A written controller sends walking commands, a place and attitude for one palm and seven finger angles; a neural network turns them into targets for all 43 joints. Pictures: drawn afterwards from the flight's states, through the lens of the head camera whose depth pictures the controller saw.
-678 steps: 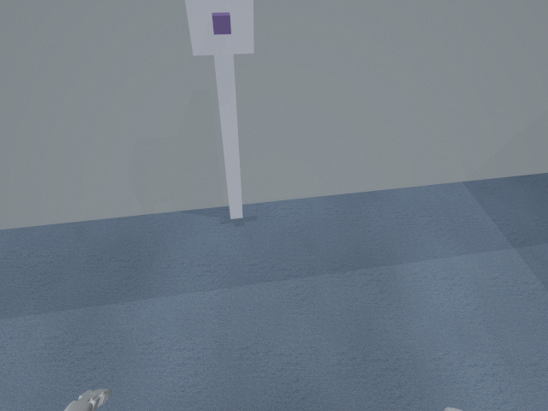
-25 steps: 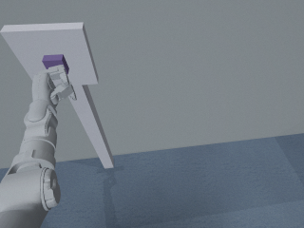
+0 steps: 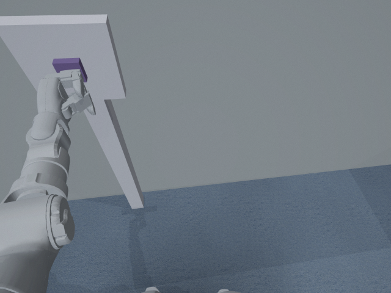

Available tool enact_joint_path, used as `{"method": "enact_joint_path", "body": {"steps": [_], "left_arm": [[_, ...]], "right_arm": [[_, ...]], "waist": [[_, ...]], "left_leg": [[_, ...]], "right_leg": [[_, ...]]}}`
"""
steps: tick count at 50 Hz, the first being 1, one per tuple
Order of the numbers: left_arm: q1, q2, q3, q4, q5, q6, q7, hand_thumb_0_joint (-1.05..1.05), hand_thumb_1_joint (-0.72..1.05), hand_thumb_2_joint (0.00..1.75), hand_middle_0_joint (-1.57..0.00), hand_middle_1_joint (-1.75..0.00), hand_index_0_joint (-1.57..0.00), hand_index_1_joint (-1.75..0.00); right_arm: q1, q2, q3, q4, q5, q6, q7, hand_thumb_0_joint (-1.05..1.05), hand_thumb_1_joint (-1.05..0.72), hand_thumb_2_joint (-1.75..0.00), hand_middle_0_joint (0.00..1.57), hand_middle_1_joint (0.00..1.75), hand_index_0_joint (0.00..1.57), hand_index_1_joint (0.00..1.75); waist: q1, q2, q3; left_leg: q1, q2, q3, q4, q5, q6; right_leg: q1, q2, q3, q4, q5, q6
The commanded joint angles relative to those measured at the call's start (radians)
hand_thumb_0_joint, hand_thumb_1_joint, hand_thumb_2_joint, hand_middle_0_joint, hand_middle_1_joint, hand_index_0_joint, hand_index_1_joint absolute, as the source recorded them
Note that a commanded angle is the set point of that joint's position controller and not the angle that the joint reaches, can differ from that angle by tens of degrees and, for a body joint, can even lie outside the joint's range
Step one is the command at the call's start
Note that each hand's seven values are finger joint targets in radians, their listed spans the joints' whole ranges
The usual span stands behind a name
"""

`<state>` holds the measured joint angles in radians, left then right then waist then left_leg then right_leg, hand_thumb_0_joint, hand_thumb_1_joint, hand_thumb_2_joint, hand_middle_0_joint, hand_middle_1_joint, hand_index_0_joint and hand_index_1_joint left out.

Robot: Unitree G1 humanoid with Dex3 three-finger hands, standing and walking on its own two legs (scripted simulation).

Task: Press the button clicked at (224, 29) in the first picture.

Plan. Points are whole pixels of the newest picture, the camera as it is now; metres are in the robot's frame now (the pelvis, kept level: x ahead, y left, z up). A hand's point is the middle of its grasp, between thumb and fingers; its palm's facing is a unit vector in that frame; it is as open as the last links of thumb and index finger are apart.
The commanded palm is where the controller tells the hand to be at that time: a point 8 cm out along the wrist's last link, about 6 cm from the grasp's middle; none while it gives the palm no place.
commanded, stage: press the button with the knuckle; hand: left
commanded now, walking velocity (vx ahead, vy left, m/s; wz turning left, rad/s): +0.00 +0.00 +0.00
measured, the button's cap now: (71, 68) +0.53 +0.23 +0.15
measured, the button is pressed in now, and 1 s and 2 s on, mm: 8 0 0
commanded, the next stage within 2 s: hold the button down briefly in 0.12 s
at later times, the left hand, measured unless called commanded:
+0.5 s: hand (87, 95) +0.49 +0.20 +0.12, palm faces +0.08 -1.00 -0.01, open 3.5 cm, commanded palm +0.49 +0.24 +0.12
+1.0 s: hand (87, 101) +0.47 +0.20 +0.12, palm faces +0.10 -1.00 +0.01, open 3.5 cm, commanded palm +0.44 +0.24 +0.12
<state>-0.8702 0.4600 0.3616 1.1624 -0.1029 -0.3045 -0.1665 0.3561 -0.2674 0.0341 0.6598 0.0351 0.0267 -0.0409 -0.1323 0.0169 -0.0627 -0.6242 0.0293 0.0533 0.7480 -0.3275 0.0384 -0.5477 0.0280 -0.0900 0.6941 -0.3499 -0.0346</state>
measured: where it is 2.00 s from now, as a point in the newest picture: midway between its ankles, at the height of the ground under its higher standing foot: outside the picture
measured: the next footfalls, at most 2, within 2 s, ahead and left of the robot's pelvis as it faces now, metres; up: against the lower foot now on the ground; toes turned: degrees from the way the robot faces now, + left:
none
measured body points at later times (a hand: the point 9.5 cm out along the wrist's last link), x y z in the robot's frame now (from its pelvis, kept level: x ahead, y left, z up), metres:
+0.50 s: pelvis -0.03 +0.00 -0.01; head +0.06 +0.02 +0.43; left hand +0.48 +0.25 +0.12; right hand -0.05 -0.27 -0.11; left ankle +0.02 +0.09 -0.71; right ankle -0.01 -0.10 -0.71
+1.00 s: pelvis -0.01 +0.00 +0.00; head +0.06 +0.01 +0.44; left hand +0.46 +0.25 +0.12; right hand +0.01 -0.26 -0.12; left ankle +0.02 +0.09 -0.71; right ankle -0.01 -0.10 -0.71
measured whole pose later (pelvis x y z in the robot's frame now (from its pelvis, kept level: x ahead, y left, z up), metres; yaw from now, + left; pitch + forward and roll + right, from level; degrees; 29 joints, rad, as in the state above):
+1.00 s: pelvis -0.01 +0.00 +0.00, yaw -1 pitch +13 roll -2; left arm -0.83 0.45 0.36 1.12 -0.13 -0.31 -0.15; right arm 0.42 -0.28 0.03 0.65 0.03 -0.01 -0.02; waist -0.13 0.03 -0.09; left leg -0.67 0.04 0.06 0.78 -0.33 0.04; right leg -0.60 0.03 -0.08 0.73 -0.35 -0.03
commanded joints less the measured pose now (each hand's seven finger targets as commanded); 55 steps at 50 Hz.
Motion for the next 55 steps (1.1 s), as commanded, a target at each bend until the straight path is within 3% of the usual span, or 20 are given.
{"method": "enact_joint_path", "body": {"steps": [1, 4, 8, 11, 14, 18, 20, 23, 25, 28, 30, 35, 38, 41, 43, 46, 48, 49, 52, 55], "left_arm": [[-0.593, 0.294, 0.042, -0.195, -0.017, -0.077, 0.027, 0.00, 0.90, 0.90, -1.30, -1.50, -1.30, -1.50], [-0.643, 0.286, 0.019, -0.146, -0.017, -0.075, 0.026, 0.00, 0.90, 0.90, -1.30, -1.50, -1.30, -1.50], [-0.707, 0.329, 0.021, -0.128, 0.000, -0.080, 0.030, 0.00, 0.90, 0.90, -1.30, -1.50, -1.30, -1.50], [-0.717, 0.333, 0.006, -0.080, 0.000, -0.068, 0.030, 0.00, 0.90, 0.90, -1.30, -1.50, -1.30, -1.50], [-0.742, 0.330, 0.002, -0.092, -0.010, -0.065, 0.028, 0.00, 0.90, 0.90, -1.30, -1.50, -1.30, -1.50], [-0.748, 0.384, 0.028, -0.073, -0.013, -0.061, 0.025, 0.00, 0.90, 0.90, -1.30, -1.50, -1.30, -1.50], [-0.762, 0.341, -0.012, -0.074, -0.011, -0.058, 0.021, 0.00, 0.90, 0.90, -1.30, -1.50, -1.30, -1.50], [-0.781, 0.384, 0.020, -0.091, -0.006, -0.068, 0.033, 0.00, 0.90, 0.90, -1.30, -1.50, -1.30, -1.50], [-0.788, 0.337, -0.009, -0.106, -0.007, -0.072, 0.036, 0.00, 0.90, 0.90, -1.30, -1.50, -1.30, -1.50], [-0.781, 0.359, 0.018, -0.111, -0.005, -0.078, 0.044, 0.00, 0.90, 0.90, -1.30, -1.50, -1.30, -1.50], [-0.757, 0.329, 0.002, -0.100, -0.002, -0.074, 0.046, 0.00, 0.90, 0.90, -1.30, -1.50, -1.30, -1.50], [-0.699, 0.351, 0.028, -0.104, 0.004, -0.069, 0.038, 0.00, 0.90, 0.90, -1.30, -1.50, -1.30, -1.50], [-0.635, 0.309, 0.020, -0.140, -0.002, -0.073, 0.031, 0.00, 0.90, 0.90, -1.30, -1.50, -1.30, -1.50], [-0.552, 0.296, 0.036, -0.161, -0.019, -0.067, 0.028, 0.00, 0.90, 0.90, -1.30, -1.50, -1.30, -1.50], [-0.516, 0.254, 0.021, -0.181, -0.032, -0.063, 0.026, 0.00, 0.90, 0.90, -1.30, -1.50, -1.30, -1.50], [-0.439, 0.256, 0.038, -0.235, -0.037, -0.062, 0.024, 0.00, 0.90, 0.90, -1.30, -1.50, -1.30, -1.50], [-0.396, 0.190, -0.003, -0.290, -0.045, -0.059, 0.022, 0.00, 0.90, 0.90, -1.30, -1.50, -1.30, -1.50], [-0.358, 0.205, 0.022, -0.304, -0.050, -0.057, 0.023, 0.00, 0.90, 0.90, -1.30, -1.50, -1.30, -1.50], [-0.283, 0.172, 0.003, -0.374, -0.059, -0.044, 0.023, 0.00, 0.90, 0.90, -1.30, -1.50, -1.30, -1.50], [-0.221, 0.131, -0.015, -0.467, -0.073, -0.034, 0.024, 0.00, 0.90, 0.90, -1.30, -1.50, -1.30, -1.50]], "right_arm": [[0.136, -0.185, -0.063, -0.046, -0.013, -0.031, -0.008, 0.00, -0.90, -0.90, 0.20, 0.30, 0.20, 0.30], [0.147, -0.191, -0.059, -0.038, -0.011, -0.035, -0.009, 0.00, -0.90, -0.90, 0.20, 0.30, 0.20, 0.30], [0.169, -0.201, -0.056, -0.031, -0.015, -0.043, -0.012, 0.00, -0.90, -0.90, 0.20, 0.30, 0.20, 0.30], [0.180, -0.207, -0.050, -0.023, -0.013, -0.053, -0.017, 0.00, -0.90, -0.90, 0.20, 0.30, 0.20, 0.30], [0.187, -0.211, -0.049, -0.025, -0.015, -0.065, -0.019, 0.00, -0.90, -0.90, 0.20, 0.30, 0.20, 0.30], [0.198, -0.221, -0.043, -0.026, -0.015, -0.077, -0.022, 0.00, -0.90, -0.90, 0.20, 0.30, 0.20, 0.30], [0.198, -0.217, -0.043, -0.027, -0.015, -0.085, -0.021, 0.00, -0.90, -0.90, 0.20, 0.30, 0.20, 0.30], [0.209, -0.224, -0.045, -0.024, -0.019, -0.093, -0.019, 0.00, -0.90, -0.90, 0.20, 0.30, 0.20, 0.30], [0.208, -0.219, -0.047, -0.024, -0.022, -0.099, -0.015, 0.00, -0.90, -0.90, 0.20, 0.30, 0.20, 0.30], [0.214, -0.221, -0.049, -0.024, -0.027, -0.100, -0.010, 0.00, -0.90, -0.90, 0.20, 0.30, 0.20, 0.30], [0.209, -0.218, -0.051, -0.028, -0.027, -0.099, -0.005, 0.00, -0.90, -0.90, 0.20, 0.30, 0.20, 0.30], [0.205, -0.215, -0.054, -0.040, -0.027, -0.093, 0.000, 0.00, -0.90, -0.90, 0.20, 0.30, 0.20, 0.30], [0.195, -0.205, -0.059, -0.054, -0.026, -0.085, 0.005, 0.00, -0.90, -0.90, 0.20, 0.30, 0.20, 0.30], [0.183, -0.201, -0.062, -0.067, -0.022, -0.075, 0.005, 0.00, -0.90, -0.90, 0.20, 0.30, 0.20, 0.30], [0.173, -0.193, -0.064, -0.074, -0.018, -0.071, 0.008, 0.00, -0.90, -0.90, 0.20, 0.30, 0.20, 0.30], [0.155, -0.188, -0.068, -0.089, -0.013, -0.063, 0.007, 0.00, -0.90, -0.90, 0.20, 0.30, 0.20, 0.30], [0.134, -0.176, -0.067, -0.103, -0.008, -0.059, 0.010, 0.00, -0.90, -0.90, 0.20, 0.30, 0.20, 0.30], [0.131, -0.176, -0.070, -0.106, -0.007, -0.057, 0.010, 0.00, -0.90, -0.90, 0.20, 0.30, 0.20, 0.30], [0.106, -0.170, -0.071, -0.128, 0.000, -0.049, 0.009, 0.00, -0.90, -0.90, 0.20, 0.30, 0.20, 0.30], [0.078, -0.161, -0.073, -0.146, 0.007, -0.047, 0.010, 0.00, -0.90, -0.90, 0.20, 0.30, 0.20, 0.30]], "waist": [[-0.043, 0.081, -0.376], [-0.075, 0.046, -0.339], [-0.087, 0.081, -0.355], [-0.104, 0.073, -0.298], [-0.110, 0.093, -0.329], [-0.110, 0.086, -0.326], [-0.116, 0.100, -0.308], [-0.113, 0.114, -0.347], [-0.117, 0.128, -0.356], [-0.109, 0.108, -0.376], [-0.110, 0.097, -0.360], [-0.084, 0.091, -0.358], [-0.060, 0.124, -0.392], [-0.037, 0.083, -0.378], [-0.032, 0.070, -0.366], [-0.001, 0.078, -0.370], [0.000, 0.088, -0.365], [0.018, 0.063, -0.365], [0.027, 0.035, -0.361], [0.045, 0.061, -0.367]], "left_leg": [[0.313, -0.006, -0.111, -0.056, 0.203, 0.002], [0.271, -0.004, -0.114, -0.057, 0.145, 0.007], [0.249, -0.004, -0.123, -0.057, 0.096, 0.007], [0.206, 0.000, -0.128, -0.064, 0.024, 0.008], [0.208, 0.000, -0.128, -0.064, -0.004, 0.009], [0.162, 0.000, -0.127, -0.062, -0.053, 0.012], [0.156, 0.002, -0.128, -0.067, -0.080, 0.009], [0.180, 0.004, -0.142, -0.064, -0.072, 0.008], [0.204, 0.006, -0.143, -0.060, -0.070, 0.006], [0.191, 0.003, -0.143, -0.053, -0.056, 0.006], [0.187, 0.002, -0.138, -0.055, -0.072, 0.007], [0.166, 0.000, -0.129, -0.052, -0.042, 0.007], [0.222, 0.001, -0.122, -0.048, 0.024, 0.004], [0.225, 0.002, -0.116, -0.053, 0.054, 0.004], [0.232, 0.001, -0.108, -0.055, 0.080, 0.007], [0.255, -0.001, -0.103, -0.063, 0.125, 0.004], [0.291, -0.003, -0.094, -0.062, 0.163, 0.006], [0.288, -0.003, -0.094, -0.065, 0.176, 0.006], [0.303, -0.004, -0.087, -0.068, 0.226, 0.008], [0.340, -0.007, -0.081, -0.074, 0.274, 0.005]], "right_leg": [[-0.019, 0.008, 0.084, -0.083, 0.192, 0.022], [-0.045, 0.010, 0.087, -0.092, 0.147, 0.029], [-0.066, 0.008, 0.090, -0.088, 0.098, 0.029], [-0.104, 0.008, 0.088, -0.095, 0.042, 0.032], [-0.106, 0.007, 0.090, -0.094, 0.022, 0.033], [-0.102, 0.005, 0.099, -0.096, -0.013, 0.035], [-0.118, 0.004, 0.094, -0.093, -0.031, 0.035], [-0.129, 0.005, 0.090, -0.083, -0.028, 0.032], [-0.148, 0.007, 0.087, -0.082, -0.028, 0.032], [-0.125, 0.007, 0.089, -0.077, -0.021, 0.030], [-0.134, 0.008, 0.087, -0.080, -0.032, 0.031], [-0.098, 0.007, 0.089, -0.076, -0.013, 0.027], [-0.089, 0.010, 0.083, -0.070, 0.030, 0.022], [-0.062, 0.014, 0.078, -0.074, 0.054, 0.020], [-0.046, 0.017, 0.076, -0.076, 0.080, 0.022], [-0.016, 0.017, 0.071, -0.071, 0.120, 0.016], [-0.010, 0.017, 0.069, -0.073, 0.159, 0.017], [0.009, 0.018, 0.066, -0.072, 0.174, 0.015], [0.049, 0.018, 0.066, -0.071, 0.233, 0.014], [0.074, 0.018, 0.066, -0.072, 0.282, 0.012]]}}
